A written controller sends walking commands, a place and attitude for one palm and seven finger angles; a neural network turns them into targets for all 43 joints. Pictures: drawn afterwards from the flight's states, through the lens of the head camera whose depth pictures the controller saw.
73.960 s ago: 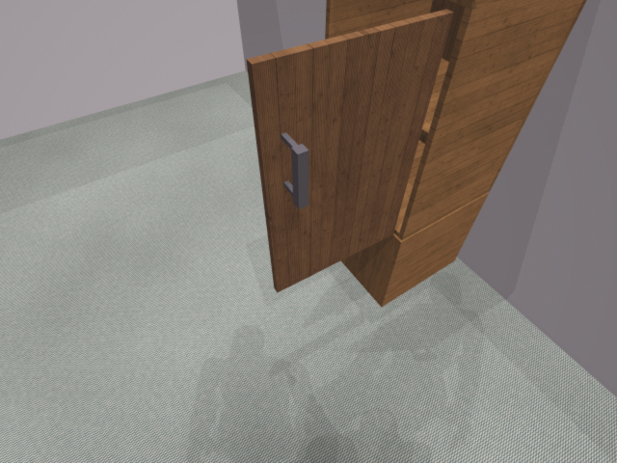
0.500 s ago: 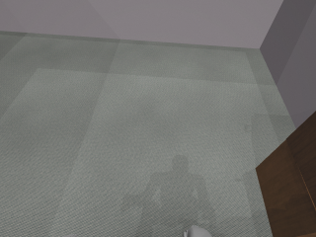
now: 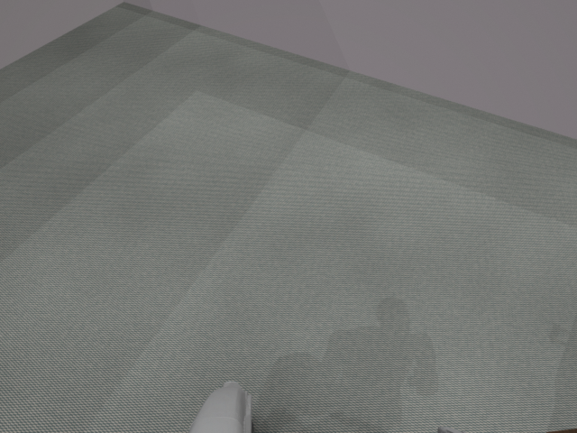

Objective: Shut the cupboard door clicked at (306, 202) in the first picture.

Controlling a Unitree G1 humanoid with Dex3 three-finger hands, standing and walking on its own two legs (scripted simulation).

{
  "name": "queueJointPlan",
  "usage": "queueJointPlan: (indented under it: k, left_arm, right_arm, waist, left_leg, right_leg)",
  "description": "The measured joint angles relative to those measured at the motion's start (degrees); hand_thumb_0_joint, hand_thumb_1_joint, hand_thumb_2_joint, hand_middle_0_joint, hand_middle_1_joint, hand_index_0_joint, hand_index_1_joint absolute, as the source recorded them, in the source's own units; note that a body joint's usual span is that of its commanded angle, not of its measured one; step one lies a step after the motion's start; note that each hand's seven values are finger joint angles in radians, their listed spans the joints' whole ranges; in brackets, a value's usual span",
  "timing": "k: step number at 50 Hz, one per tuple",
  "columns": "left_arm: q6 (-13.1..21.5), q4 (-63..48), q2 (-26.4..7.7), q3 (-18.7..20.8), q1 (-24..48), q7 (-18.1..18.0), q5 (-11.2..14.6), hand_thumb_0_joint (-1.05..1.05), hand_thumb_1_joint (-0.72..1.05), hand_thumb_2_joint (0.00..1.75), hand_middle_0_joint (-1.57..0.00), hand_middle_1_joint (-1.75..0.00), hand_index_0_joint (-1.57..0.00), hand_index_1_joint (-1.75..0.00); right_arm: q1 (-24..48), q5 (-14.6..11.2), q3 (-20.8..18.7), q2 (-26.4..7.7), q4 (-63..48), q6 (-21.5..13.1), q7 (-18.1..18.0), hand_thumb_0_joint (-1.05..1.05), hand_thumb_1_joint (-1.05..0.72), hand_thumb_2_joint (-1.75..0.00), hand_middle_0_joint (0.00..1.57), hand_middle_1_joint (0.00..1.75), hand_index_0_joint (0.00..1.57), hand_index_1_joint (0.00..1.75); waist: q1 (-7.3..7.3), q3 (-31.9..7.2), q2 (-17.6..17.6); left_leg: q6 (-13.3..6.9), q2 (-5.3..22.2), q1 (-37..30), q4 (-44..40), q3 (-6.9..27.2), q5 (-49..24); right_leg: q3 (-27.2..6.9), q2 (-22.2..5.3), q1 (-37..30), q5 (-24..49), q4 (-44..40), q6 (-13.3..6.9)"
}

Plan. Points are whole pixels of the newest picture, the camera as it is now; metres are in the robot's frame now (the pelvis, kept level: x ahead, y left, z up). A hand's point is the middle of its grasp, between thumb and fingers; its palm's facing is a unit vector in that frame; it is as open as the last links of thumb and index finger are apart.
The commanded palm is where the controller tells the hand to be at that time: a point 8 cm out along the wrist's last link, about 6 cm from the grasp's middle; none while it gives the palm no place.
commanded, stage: walk to a spot facing it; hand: left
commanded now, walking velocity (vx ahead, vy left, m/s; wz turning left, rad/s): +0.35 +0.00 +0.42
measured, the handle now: out of the picture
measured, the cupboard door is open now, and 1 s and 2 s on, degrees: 1 1 1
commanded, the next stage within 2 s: turn to face it in 0.50 s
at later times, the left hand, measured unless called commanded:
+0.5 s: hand (160, 309) +0.32 +0.26 -0.15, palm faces +0.12 -0.98 -0.17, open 7.4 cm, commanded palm none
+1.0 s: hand (188, 275) +0.39 +0.23 -0.17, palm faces +0.06 -0.97 -0.23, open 7.2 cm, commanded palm none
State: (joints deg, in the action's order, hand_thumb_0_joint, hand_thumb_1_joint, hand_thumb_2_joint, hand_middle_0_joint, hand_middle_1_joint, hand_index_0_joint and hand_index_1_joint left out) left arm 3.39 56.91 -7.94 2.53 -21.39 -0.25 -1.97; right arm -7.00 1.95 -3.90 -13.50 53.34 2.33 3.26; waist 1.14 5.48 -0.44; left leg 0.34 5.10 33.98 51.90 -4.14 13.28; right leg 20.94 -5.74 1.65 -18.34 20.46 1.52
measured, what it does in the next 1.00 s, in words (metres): walks ahead: left foot, then right foot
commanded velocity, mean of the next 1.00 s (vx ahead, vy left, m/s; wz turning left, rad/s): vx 0.19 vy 0.00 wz -0.17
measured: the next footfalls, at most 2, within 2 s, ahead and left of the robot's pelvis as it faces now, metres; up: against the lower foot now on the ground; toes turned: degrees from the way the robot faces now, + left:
left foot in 0.12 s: +0.18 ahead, +0.13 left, +0.00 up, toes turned +10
right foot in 0.66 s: +0.45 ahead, -0.05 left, +0.00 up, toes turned +2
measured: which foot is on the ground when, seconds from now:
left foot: up 0.00-0.10, down 0.12-0.68, up 0.70-1.00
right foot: down 0.00-0.12, up 0.14-0.64, down 0.66-1.00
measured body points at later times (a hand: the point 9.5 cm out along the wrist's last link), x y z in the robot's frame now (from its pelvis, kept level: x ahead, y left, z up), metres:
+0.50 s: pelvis +0.21 +0.06 +0.00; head +0.23 +0.08 +0.45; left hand +0.31 +0.31 -0.14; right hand +0.21 -0.18 -0.14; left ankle +0.14 +0.12 -0.74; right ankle +0.34 -0.10 -0.68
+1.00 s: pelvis +0.37 +0.04 +0.00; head +0.42 +0.04 +0.45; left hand +0.39 +0.28 -0.15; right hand +0.48 -0.20 -0.15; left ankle +0.40 +0.18 -0.69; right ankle +0.41 -0.05 -0.74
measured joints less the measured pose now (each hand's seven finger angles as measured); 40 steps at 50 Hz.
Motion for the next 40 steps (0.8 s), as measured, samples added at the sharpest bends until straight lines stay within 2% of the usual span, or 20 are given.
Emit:
queueJointPlan:
  k: [4,6,7,9,10,12,16,21,26,31,33,34,35,37,38,40]
  left_arm:
    - [-0.4,1.7,-0.8,0.2,-2.6,0.2,-0.1,0.01,0.9,0.9,-0.2,-0.3,-0.21,-0.3]
    - [-1.0,2.6,-1.2,0.3,-4.3,0.5,0.3,0.01,0.9,0.9,-0.2,-0.3,-0.21,-0.3]
    - [-1.7,3.0,-1.3,0.4,-4.5,0.9,0.5,0.01,0.9,0.9,-0.2,-0.3,-0.21,-0.3]
    - [-3.5,3.2,-2.6,0.4,-2.6,1.1,0.7,0.01,0.9,0.9,-0.2,-0.3,-0.21,-0.3]
    - [-3.8,3.0,-3.2,0.6,-1.4,1.0,0.7,0.01,0.9,0.9,-0.2,-0.3,-0.21,-0.3]
    - [-3.8,2.0,-4.1,1.2,1.3,0.7,0.5,0.01,0.91,0.9,-0.2,-0.3,-0.2,-0.3]
    - [-3.2,-1.2,-4.9,1.6,6.6,0.9,0.0,0.01,0.91,0.9,-0.2,-0.3,-0.2,-0.3]
    - [-3.3,-3.5,-4.7,1.5,11.7,1.4,0.1,0.01,0.91,0.9,-0.19,-0.3,-0.2,-0.3]
    - [-3.5,-4.1,-4.2,0.8,15.6,1.7,0.4,0.0,0.91,0.9,-0.19,-0.3,-0.2,-0.3]
    - [-3.4,-4.1,-3.2,-0.1,17.6,1.7,0.6,0.0,0.91,0.9,-0.19,-0.3,-0.2,-0.3]
    - [-2.6,-4.3,-2.6,-0.5,17.5,1.6,0.6,0.0,0.91,0.9,-0.2,-0.3,-0.2,-0.3]
    - [-1.9,-4.1,-2.0,-0.5,17.4,1.3,0.6,0.0,0.91,0.9,-0.2,-0.3,-0.2,-0.3]
    - [-1.1,-3.9,-1.5,-0.6,17.2,1.1,0.5,0.0,0.91,0.9,-0.2,-0.3,-0.2,-0.3]
    - [-0.4,-3.4,-1.1,-1.0,15.8,0.7,0.9,0.0,0.91,0.9,-0.2,-0.3,-0.2,-0.3]
    - [-0.5,-3.0,-1.0,-0.9,14.8,0.4,1.0,0.0,0.91,0.9,-0.2,-0.3,-0.2,-0.3]
    - [-1.2,-2.0,-0.7,-0.6,12.8,-0.3,1.3,0.0,0.91,0.9,-0.2,-0.3,-0.2,-0.3]
  right_arm:
    - [3.7,0.1,0.9,0.7,-1.8,-1.0,0.2,0.01,-0.91,-0.9,0.19,0.3,0.19,0.3]
    - [4.4,0.2,1.4,0.7,-3.3,-2.4,0.2,0.01,-0.91,-0.9,0.2,0.3,0.19,0.3]
    - [4.6,0.3,1.4,0.5,-4.0,-3.4,-0.1,0.01,-0.91,-0.9,0.2,0.3,0.19,0.3]
    - [4.4,-0.1,1.8,1.1,-4.3,-4.6,-1.2,0.01,-0.91,-0.9,0.2,0.3,0.2,0.3]
    - [3.7,-0.2,2.2,1.4,-4.1,-4.8,-1.7,0.0,-0.91,-0.9,0.2,0.3,0.2,0.3]
    - [1.8,-0.3,2.7,2.1,-3.2,-4.9,-2.5,0.0,-0.91,-0.9,0.2,0.3,0.2,0.3]
    - [-3.0,-0.7,2.6,3.4,0.0,-5.2,-3.7,0.0,-0.92,-0.9,0.2,0.3,0.2,0.3]
    - [-9.3,-0.8,2.0,3.0,4.0,-5.4,-4.1,0.0,-0.94,-0.9,0.2,0.3,0.2,0.3]
    - [-14.7,-0.6,2.2,3.8,7.3,-5.4,-4.2,0.0,-0.93,-0.9,0.2,0.3,0.2,0.3]
    - [-18.6,-0.2,2.5,4.8,9.9,-5.2,-4.6,0.0,-0.92,-0.9,0.2,0.3,0.2,0.3]
    - [-19.9,-0.4,2.7,5.2,11.0,-5.0,-4.7,0.01,-0.91,-0.9,0.2,0.3,0.2,0.3]
    - [-19.9,-0.7,2.6,5.1,11.8,-4.6,-4.7,0.01,-0.91,-0.9,0.2,0.3,0.2,0.3]
    - [-19.2,-1.0,2.5,5.2,12.3,-4.3,-4.6,0.01,-0.91,-0.9,0.2,0.3,0.2,0.3]
    - [-17.3,-1.6,2.5,5.4,12.1,-3.8,-4.7,0.01,-0.91,-0.9,0.2,0.3,0.2,0.3]
    - [-16.1,-1.7,2.5,5.5,11.7,-3.6,-4.7,0.01,-0.91,-0.9,0.2,0.3,0.2,0.3]
    - [-13.3,-1.6,2.4,5.5,10.1,-3.1,-4.7,0.01,-0.91,-0.9,0.2,0.3,0.2,0.3]
  waist:
    - [1.97,1.8,-1.2]
    - [1.93,1.6,-1.4]
    - [1.5,1.6,-1.0]
    - [1.42,2.4,-1.4]
    - [1.49,2.3,-1.6]
    - [1.25,1.7,-1.6]
    - [0.33,0.0,-1.1]
    - [-1.45,-2.3,-1.3]
    - [-3.09,-2.4,-1.9]
    - [-4.96,-1.4,-1.8]
    - [-5.0,-1.0,-1.2]
    - [-4.52,-0.5,-0.1]
    - [-4.23,0.2,0.7]
    - [-3.88,1.2,0.8]
    - [-3.53,1.4,0.4]
    - [-2.99,1.3,0.0]
  left_leg:
    - [-2.3,-1.5,-4.4,-10.6,-2.6,3.2]
    - [-4.2,-3.2,-8.3,-16.0,-3.6,0.9]
    - [-5.1,-3.5,-8.0,-14.8,-3.5,-2.7]
    - [-5.8,-4.6,-8.8,-11.5,-3.5,0.5]
    - [-5.8,-5.1,-10.1,-12.0,-3.4,2.2]
    - [-5.5,-5.9,-13.1,-14.9,-2.9,3.0]
    - [-5.8,-7.1,-20.0,-23.0,-1.7,1.4]
    - [-5.7,-8.2,-27.8,-31.4,-0.4,0.7]
    - [-4.7,-8.4,-33.8,-35.2,0.3,2.7]
    - [-3.0,-7.9,-37.8,-33.9,0.4,7.9]
    - [-2.0,-7.0,-38.2,-30.0,0.5,11.6]
    - [-1.7,-5.8,-36.9,-25.0,0.4,13.7]
    - [-1.5,-5.0,-33.7,-16.4,0.9,13.6]
    - [-0.9,-5.4,-26.1,1.6,2.4,16.5]
    - [-0.7,-5.5,-22.7,7.6,2.5,16.6]
    - [0.1,-4.5,-16.5,13.1,2.4,14.9]
  right_leg:
    - [2.0,-2.2,-2.4,-4.6,3.7,2.5]
    - [1.8,-5.0,-0.9,-8.5,12.0,3.1]
    - [-0.8,-5.7,2.2,-10.0,20.8,2.5]
    - [-9.7,-4.7,10.0,-10.9,38.9,1.3]
    - [-12.6,-3.9,13.8,-9.9,45.2,0.8]
    - [-15.4,-3.0,20.2,-6.4,50.8,0.4]
    - [-17.8,-2.8,27.9,0.5,46.0,0.6]
    - [-19.4,-2.6,32.0,9.2,36.0,1.0]
    - [-19.0,-1.2,31.1,13.7,25.5,0.0]
    - [-17.5,1.5,26.5,11.6,16.5,-2.5]
    - [-16.6,3.3,22.6,12.5,12.3,-3.7]
    - [-16.2,4.4,21.4,10.2,12.2,-4.2]
    - [-15.9,5.3,21.2,8.3,13.3,-4.5]
    - [-15.9,5.9,19.7,6.6,13.5,-5.1]
    - [-16.3,6.1,18.6,6.8,12.4,-4.9]
    - [-16.9,6.8,16.5,7.9,9.0,-5.4]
